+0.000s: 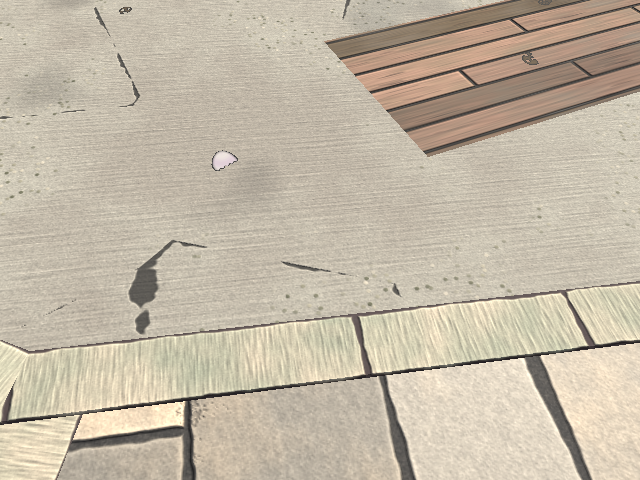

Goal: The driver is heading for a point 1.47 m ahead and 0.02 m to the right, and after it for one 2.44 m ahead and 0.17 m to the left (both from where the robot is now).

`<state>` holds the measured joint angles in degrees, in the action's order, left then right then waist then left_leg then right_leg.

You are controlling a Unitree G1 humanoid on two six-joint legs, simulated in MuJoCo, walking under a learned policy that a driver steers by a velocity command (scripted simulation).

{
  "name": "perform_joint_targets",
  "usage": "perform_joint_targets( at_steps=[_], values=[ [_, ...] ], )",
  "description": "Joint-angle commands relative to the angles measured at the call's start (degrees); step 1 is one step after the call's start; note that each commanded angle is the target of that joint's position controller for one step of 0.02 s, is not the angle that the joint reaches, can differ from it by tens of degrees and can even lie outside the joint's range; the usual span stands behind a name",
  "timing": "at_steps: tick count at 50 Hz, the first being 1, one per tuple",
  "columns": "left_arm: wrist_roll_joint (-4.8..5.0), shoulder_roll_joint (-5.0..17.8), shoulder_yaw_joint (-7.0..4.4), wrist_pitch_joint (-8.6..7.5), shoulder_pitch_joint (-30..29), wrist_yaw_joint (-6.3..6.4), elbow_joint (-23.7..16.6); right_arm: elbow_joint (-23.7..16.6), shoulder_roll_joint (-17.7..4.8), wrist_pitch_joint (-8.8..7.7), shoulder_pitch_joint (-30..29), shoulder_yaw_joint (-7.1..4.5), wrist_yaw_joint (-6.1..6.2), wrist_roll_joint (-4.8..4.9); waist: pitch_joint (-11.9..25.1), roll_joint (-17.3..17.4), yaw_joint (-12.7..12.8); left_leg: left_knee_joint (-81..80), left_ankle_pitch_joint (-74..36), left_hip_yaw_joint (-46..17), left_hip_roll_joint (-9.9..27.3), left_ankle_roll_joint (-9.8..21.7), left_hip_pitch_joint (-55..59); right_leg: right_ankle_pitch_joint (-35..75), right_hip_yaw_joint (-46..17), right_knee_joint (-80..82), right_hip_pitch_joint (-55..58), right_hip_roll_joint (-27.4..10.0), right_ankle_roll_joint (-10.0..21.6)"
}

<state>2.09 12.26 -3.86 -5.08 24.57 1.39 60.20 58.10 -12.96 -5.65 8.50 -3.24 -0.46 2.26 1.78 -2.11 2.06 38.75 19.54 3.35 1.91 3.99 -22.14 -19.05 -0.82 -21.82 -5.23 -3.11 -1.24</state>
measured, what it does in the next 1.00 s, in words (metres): walks ahead: right foot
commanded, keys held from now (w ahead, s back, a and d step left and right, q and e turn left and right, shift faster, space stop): w+shift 1.00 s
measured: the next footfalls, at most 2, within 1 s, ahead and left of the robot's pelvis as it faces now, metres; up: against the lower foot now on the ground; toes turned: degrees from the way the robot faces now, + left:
right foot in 0.52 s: +0.58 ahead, -0.11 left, +0.00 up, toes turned -2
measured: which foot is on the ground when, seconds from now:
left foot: down 0.00-0.54, up 0.56-1.00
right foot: down 0.00-0.06, up 0.08-0.50, down 0.52-1.00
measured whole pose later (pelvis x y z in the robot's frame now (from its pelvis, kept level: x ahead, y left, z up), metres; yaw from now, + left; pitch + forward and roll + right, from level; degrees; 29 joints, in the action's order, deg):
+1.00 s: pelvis +0.77 +0.02 -0.03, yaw -1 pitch +2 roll -1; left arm 0.3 13.8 -2.0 -5.4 27.4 0.3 54.4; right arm 42.1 -13.6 -6.5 -1.1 -0.6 -3.2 1.9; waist -0.5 0.3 4.0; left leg 29.5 -6.5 1.9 3.4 3.9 -38.5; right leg -25.4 2.3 -8.6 15.8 0.3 -0.4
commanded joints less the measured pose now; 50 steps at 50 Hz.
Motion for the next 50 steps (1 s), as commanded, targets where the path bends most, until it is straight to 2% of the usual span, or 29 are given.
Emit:
perform_joint_targets(
  at_steps=[1, 2, 3, 4, 5, 6, 8, 11, 14, 18, 21, 23, 24, 25, 26, 27, 28, 29, 30, 31, 32, 33, 34, 37, 40, 43, 46, 48, 50],
  values=[
    [0.4, 9.6, -1.65, -0.54, -4.8, -0.46, -5.1, -0.4, -3.0, -1.11, 3.6, -0.96, -0.3, -0.18, -6.1, -4.2, -5.5, -7.6, -5.2, 6.6, -4.1, -1.1, 14.4, -10.1, -7.2, 7.2, -16.3, -7.8, 10.5],
    [0.03, 9.3, -1.35, -0.89, -6.2, -0.55, -6.0, 1.6, -4.8, -0.79, 11.2, -2.03, 0.19, 0.17, -3.3, -3.0, -9.2, -7.6, -5.3, 5.9, -4.7, -0.5, 24.6, -1.2, -5.5, 0.8, -21.2, -6.6, 9.9],
    [-0.71, 6.8, -0.57, -1.39, -10.9, -0.91, -7.8, 4.2, -9.0, -0.83, 23.4, -3.71, 0.66, 0.33, 0.8, 4.3, -15.8, -12.5, 1.0, -5.9, 2.8, 2.5, 37.3, 10.5, -0.3, -20.0, -30.1, -3.0, 7.1],
    [-1.01, -0.2, 0.97, -2.76, -12.2, -1.0, -11.4, 4.2, -14.9, -1.25, 29.1, -4.28, 0.37, -0.84, 5.0, 21.3, -14.8, -22.4, 16.9, -36.1, 17.5, 9.8, 45.4, -6.0, 1.7, -44.0, -45.8, 3.8, 4.7],
    [1.44, 0.9, 0.99, -3.92, -14.2, -1.16, -13.2, 3.4, -9.7, -2.25, 24.7, -2.37, -0.27, -1.73, 3.4, 15.7, -12.2, -27.3, 28.9, -49.9, 22.4, 13.7, 42.2, -5.9, -6.1, -56.0, -56.2, 2.5, 6.8],
    [2.53, 2.3, 1.18, -4.44, -17.1, -1.78, -14.9, 1.8, -6.5, -2.64, 18.9, -1.0, -0.69, -2.08, -2.1, 10.5, -9.8, -26.5, 27.3, -44.2, 22.0, 12.4, 39.3, -1.7, -6.0, -60.8, -63.5, -1.4, 8.6],
    [-0.2, 2.7, 1.32, -4.23, -15.8, -2.28, -14.9, 0.0, -4.9, -2.0, 13.1, 0.21, -1.55, -2.32, -3.4, 4.6, -5.7, -27.1, 15.9, -31.1, 17.2, 9.5, 29.3, 6.7, -4.7, -57.1, -58.3, -5.8, 8.3],
    [-0.5, 2.7, 1.23, -1.67, -13.7, -2.83, -14.8, 0.0, -3.5, -1.02, 12.2, 1.34, -1.02, -2.7, -7.7, 5.9, -2.0, -31.6, 8.3, -20.1, 12.4, 7.8, 17.0, 11.6, -2.9, -51.9, -52.8, -7.6, 5.3],
    [-1.3, 3.8, 1.34, -1.21, -22.2, -2.41, -18.4, -0.2, -4.8, -1.37, 14.1, 1.47, 0.48, -2.44, -11.5, 3.8, -3.2, -35.9, -4.4, -11.5, 9.8, 7.4, 11.0, 20.6, 0.3, -37.9, -49.6, -6.2, 2.8],
    [-0.16, 2.3, 2.19, -2.05, -31.2, -4.03, -22.1, -0.1, -6.5, -1.64, 19.5, 1.31, 1.82, -1.15, -12.9, 3.4, -5.0, -41.1, -13.8, -4.5, 9.8, 6.1, 14.3, 30.9, 3.3, -19.5, -39.8, -3.3, 3.9],
    [0.35, 2.9, 2.0, -2.52, -35.7, -5.7, -24.1, 0.0, -7.2, -0.64, 22.7, 1.05, 1.83, -1.18, -12.8, 4.4, -5.5, -38.2, -24.3, -1.3, 11.2, 5.2, 24.8, 28.4, 5.2, -10.5, -37.1, -0.3, 5.3],
    [0.69, 5.0, 1.16, -2.32, -34.2, -6.03, -25.2, -0.1, -9.4, 0.04, 23.8, 0.4, 1.68, -2.4, -8.4, 9.5, -2.9, -29.9, -52.3, -0.8, 13.1, 4.4, 32.2, 21.6, 7.5, -10.3, -31.3, 3.7, 7.0],
    [1.03, 7.4, 0.17, -1.83, -29.7, -5.69, -24.9, 0.1, -10.5, 0.66, 24.0, 0.01, 1.69, -3.47, -4.4, 13.0, 0.5, -22.3, -67.1, -0.6, 13.9, 3.8, 35.5, 17.0, 8.3, -11.7, -26.1, 5.7, 8.3],
    [1.47, 10.5, -1.29, -1.17, -19.0, -5.03, -22.4, 0.1, -11.5, 1.52, 22.8, -0.34, 1.74, -4.27, 1.8, 16.1, 6.4, -9.9, -77.8, -0.1, 14.4, 3.3, 34.1, 13.7, 8.6, -13.2, -13.9, 7.3, 10.1],
    [1.46, 13.6, -2.72, -0.33, -4.5, -4.1, -18.2, -1.3, -11.8, 1.93, 19.2, -0.27, 1.85, -4.18, 8.4, 15.1, 13.9, 8.0, -72.9, 0.5, 12.3, 1.6, 21.3, 12.6, 4.7, -14.1, 6.7, 4.4, 11.8],
    [-1.37, 19.0, -3.84, -0.41, 3.7, -3.73, -15.7, -3.8, -1.0, 0.74, 26.9, 2.07, 0.58, -3.68, 21.2, -2.4, 7.8, 35.1, -35.3, -3.0, 3.3, -0.6, -7.4, -13.6, -25.3, -13.2, 35.7, -12.1, 20.4],
    [-1.24, 16.6, -3.37, -0.93, 7.1, -3.98, -13.6, -3.0, 0.2, -2.41, 26.7, 2.95, -0.2, -0.91, 30.5, -11.9, 7.6, 44.4, 4.6, -13.6, -4.1, 0.8, -14.5, -34.8, -50.5, 2.4, 39.6, -18.0, 21.7],
    [-1.45, 11.1, -1.94, -1.2, 4.3, -3.7, -12.3, -6.4, -6.6, -3.48, 16.5, 0.7, -0.05, 1.82, 18.7, -11.7, 8.2, 47.9, 3.7, -13.6, -0.8, 3.0, -21.2, -28.9, -45.6, 7.2, 33.0, -15.5, 17.0],
    [-1.87, 9.2, -1.27, -1.59, 0.4, -3.83, -12.2, -8.8, -6.9, -3.94, 10.2, 0.9, 0.23, 2.36, 10.2, -5.2, 6.6, 47.4, 1.7, -11.9, 1.5, 3.4, -22.5, -17.9, -36.1, 7.0, 22.5, -14.2, 15.5],
    [-2.54, 7.4, -0.62, -2.04, -4.0, -4.24, -12.0, -9.9, -5.4, -4.01, 6.6, 1.07, 0.48, 0.94, 5.0, 2.8, 3.7, 43.8, -1.1, -10.9, 3.7, 3.6, -20.0, -9.0, -28.8, 7.8, 10.6, -11.9, 14.3],
    [-3.48, 5.9, -0.14, -2.62, -8.1, -4.44, -12.2, -10.1, -4.4, -3.18, 9.0, 0.82, 0.39, 0.43, 3.1, 1.5, -1.0, 40.6, -4.3, -11.6, 6.3, 3.6, -16.0, -6.4, -23.7, 8.3, 1.6, -10.3, 14.4],
    [-3.7, 3.7, 0.49, -2.73, -10.4, -4.71, -12.0, -9.6, -3.1, -1.9, 11.2, 1.0, 0.06, 0.0, 1.5, 0.1, -3.5, 39.5, -4.6, -11.6, 7.8, 3.5, -13.2, -5.3, -20.3, 8.8, -4.7, -8.8, 14.7],
    [-2.88, 3.5, 0.66, -2.62, -11.7, -4.68, -11.7, -9.5, -2.1, -0.67, 12.2, 1.06, 0.1, -0.13, -0.5, -0.9, -5.2, 37.9, -3.7, -10.8, 8.5, 2.8, -13.1, -6.8, -18.1, 11.3, -9.1, -8.4, 15.1],
    [-1.88, 6.6, 0.35, -2.97, -10.4, -3.59, -10.6, -12.1, -3.0, 0.97, 6.3, 1.4, 0.97, -1.08, -8.3, -1.4, -5.7, 30.5, -9.8, -9.2, 10.3, -0.5, -19.2, -4.4, -13.1, 17.1, -16.5, -8.2, 15.7],
    [-1.83, 7.7, 0.26, -3.22, -5.8, -2.15, -10.0, -14.7, -5.0, 0.03, -2.6, 1.1, 0.74, -2.21, -10.3, 1.1, -2.8, 15.2, -24.9, -6.1, 9.2, -2.5, -20.8, 6.1, -6.0, 18.3, -14.9, -5.5, 14.1],
    [-0.93, 9.1, 0.38, -3.39, -0.2, -1.25, -9.0, -16.7, -3.7, -1.22, -9.8, 1.66, -0.82, -1.43, -10.4, 2.3, 0.2, 1.1, -36.9, -2.6, 5.9, -2.3, -13.2, 10.3, -1.2, 20.9, -11.8, -5.1, 12.6],
    [-0.68, 10.4, 0.05, -2.06, 3.2, -0.74, -7.7, -18.9, -4.4, -1.55, -15.2, 1.66, -2.28, -0.61, -12.3, 1.7, 1.4, -8.3, -34.6, -2.5, 4.0, -1.7, -15.7, 15.2, 0.5, 20.3, 1.8, -8.1, 12.0],
    [-1.16, 11.9, -0.4, -0.67, 3.5, -0.58, -7.7, -19.8, -5.9, -1.77, -14.5, 1.03, -3.15, -0.43, -10.4, -0.3, -0.3, -10.9, -28.0, -1.1, 1.3, -0.4, -15.1, 31.0, 0.9, 15.1, 11.4, -10.4, 10.9],
    [-3.16, 14.4, -1.16, 0.89, 2.0, -0.65, -7.8, -18.5, -10.5, -1.09, -4.3, -0.95, -2.75, 0.53, -2.0, -6.0, -6.8, -6.9, -18.0, 1.3, -2.7, 2.1, -5.6, 60.0, 1.5, 1.0, 18.2, -11.4, 9.6]
  ],
)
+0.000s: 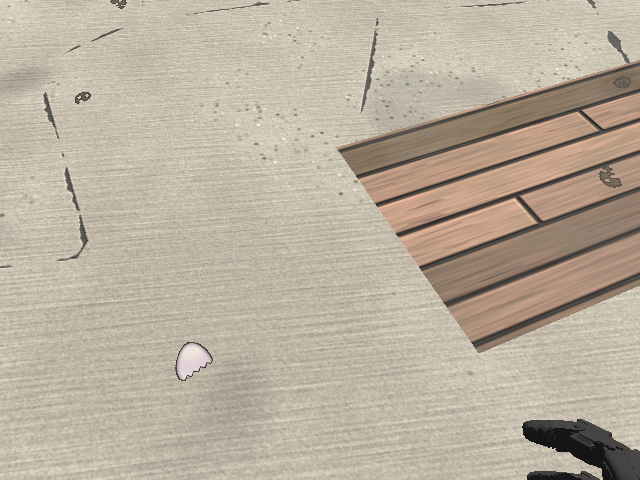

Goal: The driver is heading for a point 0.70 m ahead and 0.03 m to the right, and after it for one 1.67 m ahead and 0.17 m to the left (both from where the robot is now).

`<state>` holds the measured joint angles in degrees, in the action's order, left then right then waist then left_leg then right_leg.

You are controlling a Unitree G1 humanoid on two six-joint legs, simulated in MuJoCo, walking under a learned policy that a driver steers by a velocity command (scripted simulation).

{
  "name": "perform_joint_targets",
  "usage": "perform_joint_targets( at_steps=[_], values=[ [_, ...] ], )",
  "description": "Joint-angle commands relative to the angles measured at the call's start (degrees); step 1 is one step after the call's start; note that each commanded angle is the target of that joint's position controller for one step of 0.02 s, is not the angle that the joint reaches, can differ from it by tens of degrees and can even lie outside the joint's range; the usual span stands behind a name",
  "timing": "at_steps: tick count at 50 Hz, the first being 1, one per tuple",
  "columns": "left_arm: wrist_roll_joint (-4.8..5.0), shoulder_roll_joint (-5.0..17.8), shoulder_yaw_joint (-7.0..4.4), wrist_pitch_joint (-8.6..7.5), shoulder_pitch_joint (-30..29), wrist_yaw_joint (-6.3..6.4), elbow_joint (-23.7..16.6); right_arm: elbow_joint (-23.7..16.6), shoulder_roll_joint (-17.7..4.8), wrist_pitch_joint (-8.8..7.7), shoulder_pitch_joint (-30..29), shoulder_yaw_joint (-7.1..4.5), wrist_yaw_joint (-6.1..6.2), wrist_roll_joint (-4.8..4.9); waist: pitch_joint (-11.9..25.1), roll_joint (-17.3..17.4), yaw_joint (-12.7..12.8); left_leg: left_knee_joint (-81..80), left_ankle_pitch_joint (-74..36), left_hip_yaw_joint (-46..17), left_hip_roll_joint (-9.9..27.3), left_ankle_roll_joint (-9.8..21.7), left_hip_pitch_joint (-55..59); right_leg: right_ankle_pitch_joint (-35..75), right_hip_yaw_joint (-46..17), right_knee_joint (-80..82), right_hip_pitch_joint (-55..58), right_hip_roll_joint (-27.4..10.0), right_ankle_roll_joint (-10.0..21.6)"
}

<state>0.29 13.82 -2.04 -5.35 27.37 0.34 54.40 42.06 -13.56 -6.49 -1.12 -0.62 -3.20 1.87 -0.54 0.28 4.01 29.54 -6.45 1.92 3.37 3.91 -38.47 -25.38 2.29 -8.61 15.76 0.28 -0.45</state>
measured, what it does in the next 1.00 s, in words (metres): walks ahead: left foot, then right foot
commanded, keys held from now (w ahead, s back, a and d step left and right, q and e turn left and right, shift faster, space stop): w+shift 0.12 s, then shift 0.54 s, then w+shift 0.02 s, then shift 0.32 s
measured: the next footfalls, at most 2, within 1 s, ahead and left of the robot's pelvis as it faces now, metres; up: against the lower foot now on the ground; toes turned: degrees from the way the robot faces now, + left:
left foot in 0.02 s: +0.27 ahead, +0.12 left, +0.00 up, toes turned +2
right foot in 0.48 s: +0.62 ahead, -0.06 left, +0.00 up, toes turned +1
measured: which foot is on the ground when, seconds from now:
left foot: up 0.00-0.00, down 0.02-0.48, up 0.50-0.80, down 0.82-1.00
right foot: down 0.00-0.02, up 0.04-0.46, down 0.48-1.00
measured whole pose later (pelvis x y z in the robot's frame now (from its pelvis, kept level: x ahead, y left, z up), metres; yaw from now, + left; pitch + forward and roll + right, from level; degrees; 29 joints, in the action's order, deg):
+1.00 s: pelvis +0.52 +0.04 +0.03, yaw +1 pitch +0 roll +0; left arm -0.8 12.7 -1.6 -1.2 10.2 0.9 52.8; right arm 57.2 -12.2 -1.5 15.2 -2.0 2.2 -0.7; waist 0.8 -1.0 0.0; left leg 30.8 17.2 -0.6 1.6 -1.3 -14.2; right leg -9.5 1.0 -28.0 -18.9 1.9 2.0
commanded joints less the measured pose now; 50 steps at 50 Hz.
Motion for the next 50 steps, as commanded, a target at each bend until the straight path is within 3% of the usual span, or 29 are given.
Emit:
perform_joint_targets(
  at_steps=[1, 2, 3, 4, 5, 6, 7, 8, 10, 12, 14, 16, 19, 21, 23, 24, 25, 26, 27, 28, 29, 31, 33, 36, 40, 41, 42, 45, 50],
  values=[
    [-2.05, 12.4, -2.71, 1.93, -2.8, 0.42, -2.3, 0.6, -12.6, 0.46, 17.7, -4.98, 0.77, 1.17, 6.9, -9.5, -15.5, 3.5, 10.5, 4.2, -5.6, 3.7, 25.5, 73.4, 0.5, -27.6, -7.4, -13.2, 7.4],
    [-2.38, 8.6, -1.31, 1.72, -2.7, 0.61, -4.2, 3.8, -16.7, 1.33, 30.4, -5.85, 1.82, 0.23, 16.5, -3.9, -18.9, 9.5, 19.6, -8.7, 3.8, 5.3, 48.6, 58.5, -0.6, -49.1, -25.5, -10.8, 6.6],
    [-0.28, -4.4, 1.8, -0.48, 9.0, -1.11, -4.6, 5.7, -20.7, 0.8, 33.1, -6.8, 0.8, -1.24, 25.5, 21.9, -9.2, -4.9, 52.0, -44.7, 16.0, 15.7, 66.6, 2.6, -6.9, -71.0, -49.6, 2.7, 3.7],
    [2.76, 4.2, 0.36, -2.4, 3.5, -0.95, -4.1, 6.3, -13.1, 0.21, 33.8, -5.36, 0.85, -1.46, 24.8, 17.9, -12.9, -15.2, 57.2, -54.5, 15.6, 12.9, 67.1, -0.2, -12.2, -75.5, -54.7, 1.6, 6.2],
    [4.33, 7.4, -0.49, -3.22, -5.6, -0.84, -7.0, 6.4, -9.5, -0.22, 29.9, -4.46, 0.94, -1.55, 14.8, 12.9, -13.0, -14.7, 48.6, -44.8, 14.8, 10.4, 60.6, 2.3, -11.0, -76.6, -59.7, -1.4, 7.5],
    [3.36, 6.6, 0.1, -3.75, -11.6, -0.5, -9.2, 5.8, -8.8, -0.67, 25.8, -4.18, 0.74, -2.05, 10.4, 2.7, -11.6, -14.8, 37.7, -37.5, 13.0, 9.3, 51.0, 5.5, -10.5, -73.6, -58.0, -3.7, 8.0],
    [1.9, 5.7, -0.12, -3.81, -14.5, -0.31, -10.1, 5.6, -7.8, -1.12, 21.1, -3.81, 0.3, -3.18, 5.2, -1.3, -8.6, -15.1, 24.8, -31.1, 11.1, 9.2, 40.4, 8.0, -9.9, -69.6, -55.2, -5.3, 7.6],
    [1.39, 5.6, -0.43, -2.99, -12.6, -0.53, -10.0, 5.2, -5.9, -1.48, 17.7, -3.06, 0.15, -4.3, 4.1, -0.4, -4.8, -15.0, 12.0, -26.1, 10.1, 9.2, 33.6, 9.1, -10.4, -67.8, -50.6, -7.2, 7.0],
    [1.25, 4.8, -0.7, -1.02, -9.3, -0.46, -9.0, 5.8, -4.3, -1.59, 15.6, -2.29, 0.0, -3.21, 1.9, 0.3, -1.5, -15.6, -8.8, -17.2, 9.1, 9.7, 27.6, 7.2, -8.9, -63.1, -47.3, -8.2, 5.0],
    [0.22, 3.7, -0.33, -0.13, -12.0, -0.3, -10.2, 7.3, -5.9, -1.79, 16.7, -2.33, 0.9, -2.05, -1.2, 1.3, -1.1, -17.3, -21.6, -10.9, 7.9, 9.3, 24.1, 10.2, -6.2, -55.4, -48.6, -8.1, 2.8],
    [-0.56, 2.8, 0.15, -0.3, -16.9, -0.57, -12.0, 7.9, -7.6, -1.36, 17.2, -2.62, 2.31, -2.09, -2.1, 1.4, -1.6, -17.9, -26.2, -4.8, 4.4, 8.0, 21.8, 19.7, -3.2, -43.3, -47.5, -6.6, 1.4],
    [-0.69, 2.1, 0.56, -0.96, -22.7, -1.34, -12.8, 8.7, -8.0, -0.94, 20.7, -2.54, 3.22, -1.62, -0.9, 1.7, -4.9, -17.9, -22.4, -0.8, 1.0, 5.9, 22.9, 34.1, -0.1, -29.7, -42.9, -3.2, 1.3],
    [-0.67, 3.4, 0.24, -1.4, -28.2, -2.41, -14.9, 10.6, -9.0, 0.15, 24.7, -2.56, 4.18, -1.33, -0.5, 3.2, -7.1, -16.9, -14.5, -2.6, 3.4, 4.9, 29.3, 43.0, -0.8, -20.3, -41.2, -1.0, 2.1],
    [-1.08, 6.0, -0.61, -1.68, -27.2, -2.9, -14.8, 11.1, -9.3, 1.11, 24.1, -2.86, 4.61, -1.56, 0.4, 4.2, -5.6, -13.1, -12.7, -4.0, 5.1, 3.8, 34.1, 41.2, -2.4, -17.8, -40.1, -0.5, 3.5],
    [-1.48, 8.6, -1.94, -2.02, -17.2, -2.89, -11.2, 10.4, -9.8, 2.34, 21.1, -3.24, 4.76, -2.15, 4.6, 4.1, -0.5, -2.6, -19.9, -3.9, 4.4, 2.1, 37.7, 38.8, -1.9, -17.0, -32.4, 1.5, 4.9],
    [-1.89, 10.2, -2.53, -2.21, -11.5, -2.66, -9.1, 9.6, -9.4, 2.92, 20.7, -3.1, 4.62, -2.4, 7.9, 0.8, 1.8, 8.3, -16.2, -1.8, 0.9, -0.2, 36.8, 51.6, -2.3, -15.9, -25.4, -0.5, 5.6],
    [-3.54, 12.7, -2.48, -2.07, -8.9, -2.34, -9.1, 9.3, -5.5, 2.88, 26.4, -1.92, 4.17, -3.29, 15.1, -8.5, -0.6, 26.9, 8.1, -1.4, -4.0, -2.7, 23.1, 75.7, -13.4, -22.5, -8.2, -12.0, 11.9],
    [-3.94, 8.9, -0.88, -1.51, -9.5, -2.53, -9.0, 12.6, 0.6, 2.89, 38.4, 0.06, 3.11, -2.28, 25.4, -17.4, -4.7, 42.8, 46.0, -7.0, -8.6, -5.3, 12.8, 83.0, -30.3, -22.7, 2.8, -24.1, 22.9],
    [-2.0, 6.1, -0.46, -0.57, -10.6, -2.8, -9.3, 13.5, -5.3, 3.23, 36.6, -1.13, 2.58, -1.47, 26.0, -9.8, -3.0, 45.6, 46.1, -11.4, -6.0, -5.5, 11.9, 69.0, -31.6, -19.4, -1.8, -21.6, 22.3],
    [-0.67, 5.9, -0.39, 0.18, -15.9, -2.61, -10.2, 11.4, -8.1, 3.96, 29.0, -2.09, 2.79, -0.79, 17.9, -5.1, -3.2, 44.7, 43.2, -9.5, -3.6, -6.0, 9.0, 54.6, -27.7, -16.7, -10.4, -19.7, 20.2],
    [-0.55, 4.9, 0.05, 0.84, -19.8, -2.28, -10.6, 10.0, -8.8, 4.94, 22.7, -2.68, 3.65, -0.98, 11.4, -0.4, -3.6, 41.2, 40.1, -7.5, -2.0, -6.4, 8.1, 42.1, -24.6, -12.9, -20.0, -17.2, 17.7],
    [-2.1, 5.6, -0.06, 1.52, -23.3, -1.77, -10.5, 9.3, -7.1, 7.25, 20.8, -2.84, 4.96, -1.81, 6.5, -3.3, -6.1, 32.6, 35.0, -6.8, 0.5, -6.6, 14.7, 29.3, -20.4, -7.9, -34.3, -13.9, 14.7],
    [-2.96, 6.2, -0.46, 1.9, -24.0, -1.47, -9.9, 10.1, -4.6, 7.89, 22.2, -2.42, 5.78, -2.13, 6.7, -6.2, -7.1, 23.2, 34.0, -4.7, -0.3, -6.6, 20.4, 27.6, -15.3, -6.4, -38.8, -10.8, 13.5],
    [-1.59, 7.5, -1.18, 2.28, -22.6, -0.5, -9.0, 10.6, -4.9, 7.69, 20.7, -2.56, 5.83, -2.17, 8.8, -7.3, -6.3, 13.6, 25.9, -3.2, -0.6, -5.0, 24.7, 5.2, -15.4, -2.4, -39.5, -10.3, 12.7],
    [-0.85, 4.9, -0.38, 2.99, -21.6, 0.27, -7.3, 11.5, -4.3, 7.1, 19.3, -2.53, 5.49, -3.78, 5.0, -5.0, -7.2, 0.5, 18.1, -2.2, -1.0, -2.7, 31.1, -6.3, -12.6, -3.7, -43.6, -7.3, 7.2],
    [-0.92, 4.2, -0.15, 3.04, -20.4, 0.25, -6.8, 11.0, -5.7, 6.85, 18.6, -2.59, 5.6, -4.08, 2.9, -2.9, -6.6, -3.8, 19.9, -5.6, 2.2, -1.3, 29.9, -6.7, -11.4, -6.2, -43.7, -5.7, 5.1],
    [-0.8, 4.5, -0.58, 3.19, -18.3, 0.41, -6.6, 11.1, -9.3, 6.7, 16.8, -3.45, 5.8, -3.38, 0.1, 2.8, -3.6, -5.6, 29.7, -7.1, 2.9, 0.1, 22.8, -3.3, -7.1, -8.5, -41.0, -1.8, 3.4],
    [-1.1, 3.6, -0.54, 3.5, -17.5, 0.88, -5.3, 11.9, -5.4, 5.11, 14.2, -2.57, 5.6, -3.08, -1.0, 7.3, -2.3, -10.4, 34.2, -7.3, 2.2, -2.0, 13.6, 9.2, -4.5, -15.1, -29.3, -0.8, 3.3],
    [-1.0, 3.7, -0.7, 3.6, -17.5, 0.6, -3.4, 13.4, -5.5, 3.81, 16.8, -2.59, 5.5, -2.17, 0.9, 2.0, -3.8, -6.3, 21.0, -5.5, 1.0, -2.7, 20.0, 18.4, -4.6, -16.6, -29.2, -1.6, 4.6]
  ],
)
